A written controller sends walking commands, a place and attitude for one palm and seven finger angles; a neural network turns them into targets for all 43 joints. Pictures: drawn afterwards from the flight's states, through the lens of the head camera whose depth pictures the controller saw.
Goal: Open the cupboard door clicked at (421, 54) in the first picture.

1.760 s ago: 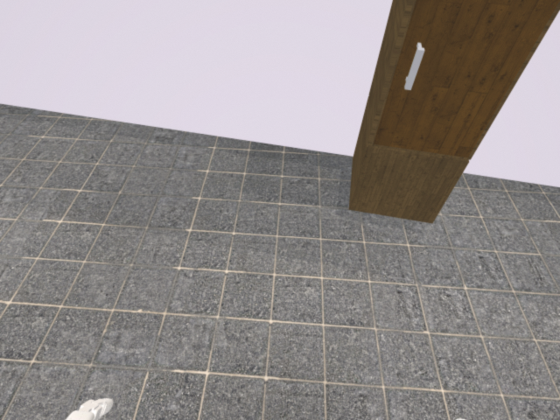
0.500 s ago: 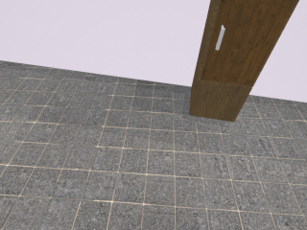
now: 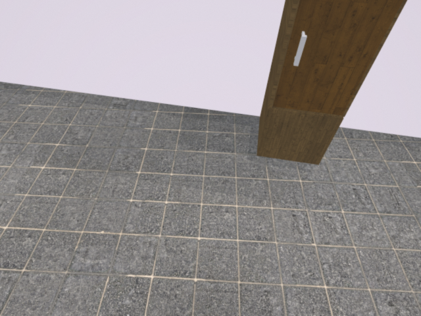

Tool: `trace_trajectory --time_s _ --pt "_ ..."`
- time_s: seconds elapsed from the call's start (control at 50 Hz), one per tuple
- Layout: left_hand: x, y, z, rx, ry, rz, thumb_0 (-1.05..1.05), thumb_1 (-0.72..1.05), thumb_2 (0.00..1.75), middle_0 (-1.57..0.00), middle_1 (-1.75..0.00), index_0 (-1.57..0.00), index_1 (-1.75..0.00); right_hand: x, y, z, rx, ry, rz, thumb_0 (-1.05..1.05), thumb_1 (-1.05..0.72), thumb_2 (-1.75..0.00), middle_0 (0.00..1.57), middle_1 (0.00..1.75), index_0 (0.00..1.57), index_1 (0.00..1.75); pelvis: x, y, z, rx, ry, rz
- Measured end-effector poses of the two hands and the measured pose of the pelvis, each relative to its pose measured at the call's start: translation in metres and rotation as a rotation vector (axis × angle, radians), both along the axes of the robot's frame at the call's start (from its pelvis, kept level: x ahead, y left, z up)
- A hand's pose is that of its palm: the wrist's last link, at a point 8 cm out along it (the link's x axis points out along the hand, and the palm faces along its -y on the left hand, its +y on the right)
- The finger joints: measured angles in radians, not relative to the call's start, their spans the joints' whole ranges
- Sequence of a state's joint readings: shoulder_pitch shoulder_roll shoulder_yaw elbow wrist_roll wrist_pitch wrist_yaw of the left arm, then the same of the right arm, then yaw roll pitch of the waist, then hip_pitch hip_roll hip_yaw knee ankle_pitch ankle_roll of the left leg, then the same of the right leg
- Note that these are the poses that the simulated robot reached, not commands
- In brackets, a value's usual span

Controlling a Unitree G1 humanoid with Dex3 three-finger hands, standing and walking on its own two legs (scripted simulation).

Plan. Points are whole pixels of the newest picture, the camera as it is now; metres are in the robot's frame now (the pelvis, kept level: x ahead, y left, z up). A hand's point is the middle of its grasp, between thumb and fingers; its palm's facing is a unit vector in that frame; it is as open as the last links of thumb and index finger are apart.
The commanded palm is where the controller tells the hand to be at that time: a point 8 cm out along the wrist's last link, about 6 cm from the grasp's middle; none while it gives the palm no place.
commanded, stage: walk to a spot facing it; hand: left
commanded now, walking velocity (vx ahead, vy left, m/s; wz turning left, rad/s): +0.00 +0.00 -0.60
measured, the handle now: (299, 48) +1.14 -0.30 -0.02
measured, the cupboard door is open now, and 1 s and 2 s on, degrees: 0 0 0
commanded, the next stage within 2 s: none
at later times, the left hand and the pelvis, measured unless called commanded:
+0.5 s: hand out of the picture +0.05 +0.15 -0.16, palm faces -0.18 -0.95 -0.26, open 7.4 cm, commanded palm none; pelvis -0.03 -0.04 -0.01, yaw -14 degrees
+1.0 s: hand (131, 315) +0.15 +0.18 -0.17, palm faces -0.44 -0.88 -0.20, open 7.4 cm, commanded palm none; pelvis -0.01 +0.02 +0.00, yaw -31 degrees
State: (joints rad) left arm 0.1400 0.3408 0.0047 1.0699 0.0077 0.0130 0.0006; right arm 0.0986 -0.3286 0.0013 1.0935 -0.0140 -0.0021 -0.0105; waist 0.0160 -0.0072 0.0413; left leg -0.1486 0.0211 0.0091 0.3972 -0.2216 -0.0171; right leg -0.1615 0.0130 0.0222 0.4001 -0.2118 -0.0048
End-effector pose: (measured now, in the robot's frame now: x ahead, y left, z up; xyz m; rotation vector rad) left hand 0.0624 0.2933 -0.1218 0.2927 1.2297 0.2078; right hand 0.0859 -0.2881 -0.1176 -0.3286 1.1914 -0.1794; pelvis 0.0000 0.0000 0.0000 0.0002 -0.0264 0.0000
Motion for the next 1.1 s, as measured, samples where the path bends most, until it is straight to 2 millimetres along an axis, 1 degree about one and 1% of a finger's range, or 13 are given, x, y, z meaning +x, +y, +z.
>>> trace_trajectory --time_s 0.1,0.2,0.26,0.34,0.46,0.58,0.72,0.78,0.84,0.88,0.98,1.04,1.1 --pt "-0.002 -0.013 -0.011 -0.027 0.041 -0.03 0.01 0.91 0.9 -0.2 -0.3 -0.2 -0.3 -0.012 0.012 -0.009 0.028 -0.013 -0.054 0.01 -0.91 -0.9 0.2 0.3 0.2 0.3 -0.004 0.001 -0.006 0.006 0.007 -0.05" --pt "-0.003 -0.034 -0.022 -0.057 0.077 -0.073 0.01 0.91 0.9 -0.2 -0.3 -0.2 -0.3 -0.039 0.02 -0.025 0.079 -0.002 -0.122 0.0 -0.9 -0.9 0.21 0.3 0.2 0.3 -0.012 -0.005 -0.014 0.031 0.003 -0.113" --pt "-0.001 -0.052 -0.023 -0.062 0.084 -0.096 0.01 0.91 0.9 -0.2 -0.3 -0.2 -0.3 -0.058 0.018 -0.038 0.114 0.014 -0.166 0.01 -0.9 -0.9 0.21 0.3 0.2 0.3 -0.015 -0.014 -0.018 0.035 -0.002 -0.15" --pt "-0.001 -0.073 -0.024 -0.052 0.055 -0.128 0.01 0.91 0.9 -0.2 -0.3 -0.21 -0.3 -0.078 0.006 -0.056 0.143 0.044 -0.221 0.01 -0.9 -0.9 0.21 0.3 0.2 0.3 -0.019 -0.028 -0.027 0.02 0.001 -0.175" --pt "-0.009 -0.091 -0.011 -0.06 0.079 -0.146 0.01 0.9 0.9 -0.2 -0.3 -0.21 -0.3 -0.091 -0.007 -0.037 0.14 0.044 -0.274 0.01 -0.91 -0.9 0.21 0.3 0.2 0.3 -0.026 -0.037 -0.01 0.037 0.02 -0.228" --pt "-0.001 -0.094 -0.007 -0.067 0.087 -0.2 0.01 0.9 0.9 -0.2 -0.3 -0.21 -0.3 -0.095 -0.018 -0.022 0.104 -0.015 -0.329 0.01 -0.91 -0.9 0.2 0.3 0.2 0.3 -0.029 -0.035 -0.003 0.039 0.041 -0.292" --pt "0.02 -0.081 -0.011 -0.073 0.059 -0.262 0.01 0.9 0.9 -0.2 -0.3 -0.21 -0.3 -0.096 -0.012 -0.009 0.061 -0.079 -0.376 0.01 -0.91 -0.9 0.2 0.3 0.2 0.3 -0.032 -0.019 -0.004 0.027 0.049 -0.367" --pt "0.031 -0.071 -0.016 -0.079 0.054 -0.296 0.01 0.9 0.9 -0.2 -0.3 -0.21 -0.3 -0.097 -0.001 -0.002 0.045 -0.113 -0.397 0.01 -0.91 -0.9 0.2 0.3 0.2 0.3 -0.033 -0.007 -0.005 0.022 0.054 -0.404" --pt "0.046 -0.059 -0.024 -0.095 0.046 -0.333 0.01 0.9 0.9 -0.2 -0.3 -0.21 -0.3 -0.106 0.015 0.002 0.022 -0.144 -0.421 0.01 -0.91 -0.9 0.2 0.3 0.2 0.3 -0.03 0.008 -0.01 0.005 0.06 -0.436" --pt "0.059 -0.055 -0.027 -0.107 0.044 -0.359 0.01 0.9 0.9 -0.2 -0.3 -0.21 -0.3 -0.121 0.027 0.005 0.01 -0.144 -0.45 0.01 -0.91 -0.9 0.2 0.3 0.2 0.3 -0.028 0.015 -0.009 -0.001 0.051 -0.46" --pt "0.098 -0.059 -0.018 -0.135 0.013 -0.451 0.01 0.91 0.9 -0.2 -0.3 -0.2 -0.3 -0.171 0.056 0.012 0.011 -0.062 -0.55 0.01 -0.91 -0.9 0.21 0.3 0.2 0.3 -0.016 0.019 0.001 -0.027 0.038 -0.529" --pt "0.119 -0.07 -0.016 -0.139 0.007 -0.502 0.01 0.91 0.9 -0.2 -0.3 -0.2 -0.3 -0.199 0.07 0.01 0.021 -0.008 -0.625 0.01 -0.9 -0.9 0.21 0.3 0.2 0.3 -0.008 0.016 0.002 -0.028 0.034 -0.577" --pt "0.138 -0.09 -0.017 -0.14 0.022 -0.559 0.01 0.91 0.9 -0.2 -0.3 -0.2 -0.3 -0.223 0.085 0.006 0.043 0.041 -0.707 0.01 -0.9 -0.9 0.21 0.3 0.2 0.3 0.001 0.009 0.001 -0.023 0.032 -0.624"
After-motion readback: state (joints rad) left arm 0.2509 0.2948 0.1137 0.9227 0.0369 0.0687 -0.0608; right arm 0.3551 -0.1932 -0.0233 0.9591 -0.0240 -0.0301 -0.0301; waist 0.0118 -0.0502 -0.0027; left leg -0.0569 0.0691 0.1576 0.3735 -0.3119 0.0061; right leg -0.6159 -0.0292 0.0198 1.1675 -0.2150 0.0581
